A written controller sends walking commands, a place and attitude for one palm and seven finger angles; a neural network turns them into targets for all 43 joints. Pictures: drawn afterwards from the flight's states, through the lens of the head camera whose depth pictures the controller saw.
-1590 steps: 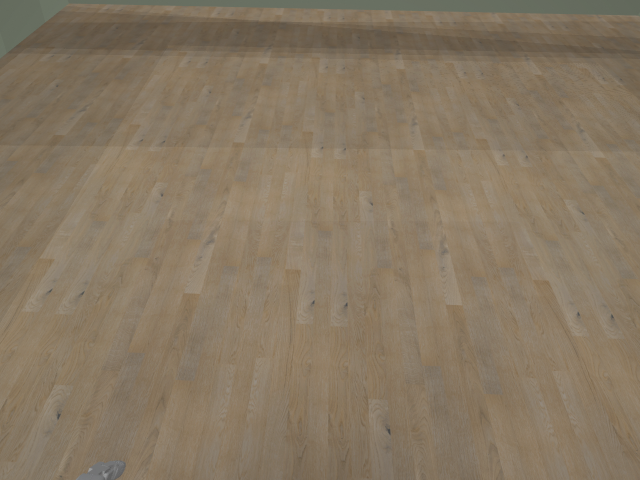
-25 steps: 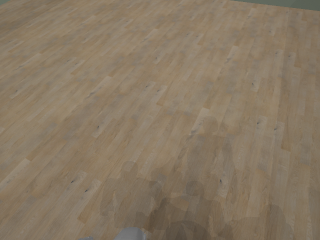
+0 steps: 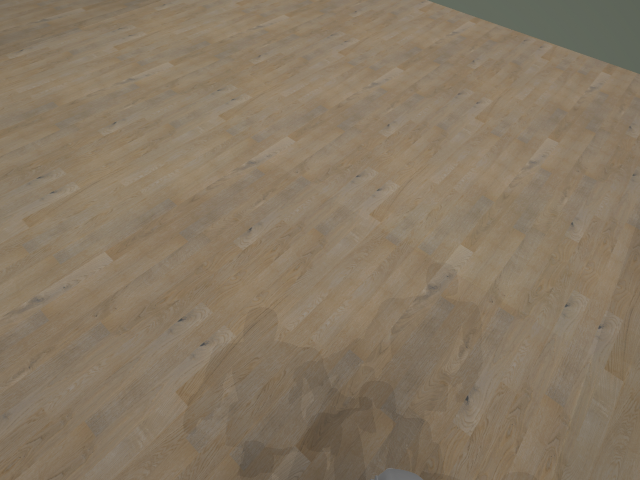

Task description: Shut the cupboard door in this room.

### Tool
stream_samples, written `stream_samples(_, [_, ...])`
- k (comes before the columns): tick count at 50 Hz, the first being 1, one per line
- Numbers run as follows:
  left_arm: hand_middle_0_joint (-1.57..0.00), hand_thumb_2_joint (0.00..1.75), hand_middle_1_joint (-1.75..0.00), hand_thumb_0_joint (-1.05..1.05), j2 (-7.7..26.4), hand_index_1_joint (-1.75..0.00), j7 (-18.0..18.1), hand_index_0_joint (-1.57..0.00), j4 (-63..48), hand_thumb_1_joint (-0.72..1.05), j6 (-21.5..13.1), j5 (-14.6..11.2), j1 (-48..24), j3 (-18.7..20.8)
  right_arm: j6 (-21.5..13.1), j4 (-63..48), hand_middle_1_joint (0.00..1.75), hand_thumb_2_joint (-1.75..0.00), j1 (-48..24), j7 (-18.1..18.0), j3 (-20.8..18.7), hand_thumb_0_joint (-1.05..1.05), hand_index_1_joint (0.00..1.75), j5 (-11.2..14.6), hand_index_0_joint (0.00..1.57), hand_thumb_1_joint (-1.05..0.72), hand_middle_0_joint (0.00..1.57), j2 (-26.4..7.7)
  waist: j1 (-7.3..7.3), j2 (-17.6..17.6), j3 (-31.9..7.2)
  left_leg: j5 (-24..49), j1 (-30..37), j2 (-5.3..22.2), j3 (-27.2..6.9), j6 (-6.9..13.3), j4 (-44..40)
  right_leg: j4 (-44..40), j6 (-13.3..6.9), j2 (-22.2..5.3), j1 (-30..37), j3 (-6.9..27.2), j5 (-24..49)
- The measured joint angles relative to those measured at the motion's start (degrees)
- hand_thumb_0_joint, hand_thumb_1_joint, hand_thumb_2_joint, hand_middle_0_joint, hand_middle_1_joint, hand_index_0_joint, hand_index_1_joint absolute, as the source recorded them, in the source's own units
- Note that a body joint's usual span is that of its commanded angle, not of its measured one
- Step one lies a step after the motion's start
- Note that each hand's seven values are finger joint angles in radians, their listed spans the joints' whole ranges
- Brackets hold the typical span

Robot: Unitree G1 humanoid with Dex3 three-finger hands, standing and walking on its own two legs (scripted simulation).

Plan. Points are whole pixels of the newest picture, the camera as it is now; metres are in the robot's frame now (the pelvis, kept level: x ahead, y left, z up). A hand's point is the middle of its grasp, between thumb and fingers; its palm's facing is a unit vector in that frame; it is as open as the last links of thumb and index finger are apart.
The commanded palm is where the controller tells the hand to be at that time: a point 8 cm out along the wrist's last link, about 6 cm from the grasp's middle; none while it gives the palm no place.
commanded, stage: turn or walk to find it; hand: left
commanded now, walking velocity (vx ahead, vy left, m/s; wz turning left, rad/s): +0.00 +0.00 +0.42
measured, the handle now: out of the picture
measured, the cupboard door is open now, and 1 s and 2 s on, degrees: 86 86 86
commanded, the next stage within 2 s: none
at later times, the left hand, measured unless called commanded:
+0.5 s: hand out of the picture -0.01 +0.16 -0.17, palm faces +0.25 -0.94 -0.25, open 7.4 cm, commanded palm none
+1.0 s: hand out of the picture -0.03 +0.19 -0.16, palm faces +0.43 -0.86 -0.28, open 7.4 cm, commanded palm none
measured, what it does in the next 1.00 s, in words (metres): steps on the spot, turning left: right foot, then left foot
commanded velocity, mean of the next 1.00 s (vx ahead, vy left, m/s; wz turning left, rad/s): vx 0.00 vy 0.00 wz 0.42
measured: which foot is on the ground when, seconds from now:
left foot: down 0.00-0.18, up 0.20-0.58, down 0.60-1.00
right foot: up 0.00-0.16, down 0.18-0.60, up 0.62-0.96, down 0.98-1.00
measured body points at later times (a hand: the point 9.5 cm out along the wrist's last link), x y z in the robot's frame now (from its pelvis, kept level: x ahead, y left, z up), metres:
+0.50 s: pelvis -0.02 -0.04 +0.00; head +0.03 -0.04 +0.44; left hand -0.02 +0.21 -0.15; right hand +0.10 -0.28 -0.16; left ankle -0.07 +0.11 -0.69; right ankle +0.00 -0.14 -0.74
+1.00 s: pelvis -0.03 -0.04 -0.01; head +0.01 -0.04 +0.43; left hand -0.05 +0.23 -0.14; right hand +0.14 -0.23 -0.17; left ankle -0.07 +0.09 -0.74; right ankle +0.03 -0.14 -0.75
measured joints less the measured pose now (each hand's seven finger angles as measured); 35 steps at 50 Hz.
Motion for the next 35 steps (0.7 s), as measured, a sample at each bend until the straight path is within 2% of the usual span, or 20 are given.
stream_samples(5, [-0.2, 0.9, -0.3, 0.01, -1.48, -0.3, 0.02, -0.2, -1.26, 0.91, -0.44, -0.25, -2.05, -0.59, 0.55, 0.1, 0.3, -0.89, 1.19, 0.16, -0.57, 0.0, 0.3, -0.26, 0.2, -0.91, 0.2, -0.23, -1.51, 1.43, 0.07, 0.09, -1.68, -0.69, -2.28, -0.91, 1.34, -10.06, -0.4, 1.41, 3.94, -0.05, -0.49])
stream_samples(8, [-0.2, 0.9, -0.3, 0.0, -2.32, -0.3, 0.0, -0.2, -2.33, 0.91, -1.57, -0.41, -2.4, -1.08, 1.0, 0.4, 0.3, -0.89, 2.24, 0.24, -1.09, 0.0, 0.3, -0.07, 0.2, -0.91, 0.2, -0.72, -1.94, 2.17, -0.29, -0.78, -3.73, -1.41, -3.66, -2.04, 4.02, -21.55, -0.94, 2.37, 8.84, -0.86, 5.45])
stream_samples(9, [-0.2, 0.9, -0.3, 0.0, -2.75, -0.3, 0.12, -0.2, -2.54, 0.91, -2.19, -0.22, -2.33, -1.2, 1.12, 0.5, 0.3, -0.89, 2.56, 0.31, -1.31, 0.0, 0.3, 0.16, 0.2, -0.91, 0.2, -1.13, -1.9, 2.78, -0.41, -1.57, -4.81, -1.45, -4.16, -2.48, 5.92, -24.12, -2.38, 2.6, 9.86, -1.42, 7.69])
stream_samples(11, [-0.2, 0.9, -0.3, 0.0, -3.93, -0.3, 0.26, -0.2, -2.81, 0.91, -2.87, 0.17, -2.21, -1.59, 1.8, 0.83, 0.3, -0.9, 2.73, 0.3, -1.94, 0.0, 0.29, 0.32, 0.2, -0.91, 0.2, -2.01, -2.27, 4.1, 0.14, -9.84, -8.03, -1.77, -4.42, -2.76, 14.87, -22.84, -5.13, 2.55, 9.84, -2.97, 7.32])
stream_samples(12, [-0.2, 0.9, -0.3, 0.0, -4.39, -0.3, 0.33, -0.2, -3.0, 0.91, -3.01, 0.21, -1.88, -1.7, 2.27, 1.03, 0.3, -0.9, 2.82, 0.31, -2.23, 0.01, 0.29, 0.27, 0.2, -0.91, 0.2, -2.33, -2.26, 4.14, 0.25, -12.41, -9.98, -2.14, -3.96, -2.84, 21.01, -22.71, -5.84, 2.08, 10.12, -3.52, 6.88])
stream_samples(15, [-0.2, 0.9, -0.3, 0.0, -5.41, -0.3, 0.5, -0.2, -2.98, 0.91, -2.99, 0.28, -0.7, -1.89, 2.94, 1.69, 0.3, -0.9, 2.81, 0.69, -2.83, 0.01, 0.29, 0.08, 0.2, -0.91, 0.2, -3.31, -2.25, 4.19, 0.58, -11.62, -14.22, -1.45, -2.2, -3.63, 35.58, -24.43, -6.32, 1.07, 11.71, -5.01, 7.2])
stream_samples(17, [-0.2, 0.9, -0.3, 0.0, -5.72, -0.3, 0.59, -0.2, -2.61, 0.91, -2.93, 0.43, 0.03, -1.9, 3.02, 1.9, 0.3, -0.9, 2.86, 0.9, -2.97, 0.01, 0.29, 0.09, 0.2, -0.91, 0.2, -3.64, -2.37, 3.87, 0.69, -10.12, -15.0, -0.27, -1.31, -4.36, 38.96, -25.5, -6.26, 0.42, 12.52, -6.02, 7.69])
stream_samples(20, [-0.2, 0.9, -0.3, 0.0, -5.66, -0.3, 0.53, -0.2, -2.14, 0.91, -2.95, 0.67, 1.04, -1.86, 3.19, 2.18, 0.3, -0.9, 2.73, 1.04, -2.81, 0.01, 0.29, 0.13, 0.19, -0.91, 0.19, -3.68, -2.11, 2.8, 0.84, -10.38, -13.64, 1.32, -0.24, -5.17, 36.46, -26.28, -6.1, -0.73, 13.08, -7.34, 7.98])
stream_samples(26, [-0.2, 0.9, -0.3, 0.0, -4.01, -0.3, 0.17, -0.2, -1.13, 0.91, -2.86, 1.01, 2.47, -1.29, 2.83, 2.12, 0.3, -0.9, 0.7, 0.99, -1.83, 0.01, 0.29, 0.57, 0.19, -0.91, 0.19, -3.2, -0.47, 0.55, 1.64, -12.68, -7.45, 2.54, 2.31, -5.04, 21.28, -24.86, -5.08, -3.0, 12.3, -9.91, 7.41])
stream_samples(29, [-0.2, 0.9, -0.3, 0.0, -2.52, -0.3, 0.14, -0.2, -0.36, 0.91, -2.4, 0.77, 3.28, -0.68, 1.8, 1.24, 0.3, -0.9, -0.38, 0.99, -1.31, 0.01, 0.29, 0.65, 0.19, -0.91, 0.19, -2.97, -0.13, -0.29, 1.54, -7.02, -2.92, 2.41, 4.24, -4.38, 9.91, -21.78, -3.83, -4.21, 11.05, -11.49, 5.95])
stream_samples(30, [-0.2, 0.9, -0.3, 0.0, -2.04, -0.3, 0.1, -0.2, -0.3, 0.91, -2.09, 0.52, 3.82, -0.45, 1.21, 0.73, 0.3, -0.9, -0.44, 1.08, -1.19, 0.01, 0.29, 0.55, 0.19, -0.91, 0.19, -3.12, -0.1, -0.14, 1.03, -3.92, -1.47, 2.59, 4.24, -3.39, 6.02, -19.63, -3.3, -4.44, 9.97, -11.95, 4.95])
stream_samples(31, [-0.2, 0.9, -0.3, 0.0, -1.12, -0.3, 0.12, -0.2, 0.09, 0.91, -1.58, 0.32, 3.72, -0.17, 0.75, 0.57, 0.3, -0.9, -0.95, 1.0, -1.2, 0.01, 0.29, 0.44, 0.19, -0.91, 0.19, -2.56, 0.17, -1.3, 1.23, -4.16, -1.87, 1.88, 4.41, -2.49, 6.55, -16.02, -2.55, -4.89, 8.4, -10.55, 1.35])
stream_samples(33, [-0.2, 0.9, -0.3, 0.0, 0.2, -0.3, 0.44, -0.2, 0.96, 0.91, -0.19, 0.22, 3.31, 0.2, 0.16, 0.11, 0.3, -0.9, -1.54, 0.73, -0.8, 0.01, 0.29, 0.25, 0.19, -0.91, 0.19, -1.58, 0.67, -2.43, 1.45, -5.13, -2.26, 1.32, 4.31, -1.41, 7.75, -7.28, -1.72, -3.52, 4.95, -6.33, -4.97])
stream_samples(35, [-0.2, 0.9, -0.3, 0.01, 0.67, -0.3, 0.44, -0.2, 1.71, 0.91, 0.58, 0.07, 2.6, 0.41, -0.09, -0.26, 0.3, -0.9, -1.5, 0.18, -0.51, 0.0, 0.29, 0.05, 0.2, -0.91, 0.19, -1.09, 0.56, -1.98, 1.18, -4.52, -1.86, 1.32, 3.32, -1.04, 6.48, -0.42, -1.31, -1.8, 2.2, -3.87, -5.15])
